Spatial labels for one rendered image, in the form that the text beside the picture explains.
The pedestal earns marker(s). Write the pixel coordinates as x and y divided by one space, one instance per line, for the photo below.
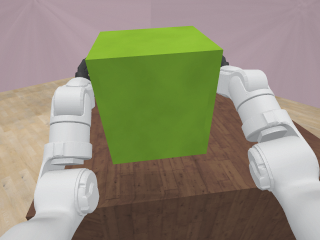
208 196

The carton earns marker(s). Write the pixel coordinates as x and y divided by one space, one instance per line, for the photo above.
155 90

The right robot forearm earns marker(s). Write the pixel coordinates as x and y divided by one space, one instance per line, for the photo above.
262 117

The robot left hand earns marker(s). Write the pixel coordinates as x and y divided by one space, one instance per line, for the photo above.
82 71

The robot right hand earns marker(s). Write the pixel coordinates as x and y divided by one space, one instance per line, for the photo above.
223 62

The right robot upper arm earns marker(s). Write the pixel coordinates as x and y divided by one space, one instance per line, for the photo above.
286 167

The left robot upper arm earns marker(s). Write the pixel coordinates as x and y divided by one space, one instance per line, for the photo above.
63 198

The left robot forearm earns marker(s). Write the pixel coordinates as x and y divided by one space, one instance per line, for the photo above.
70 122

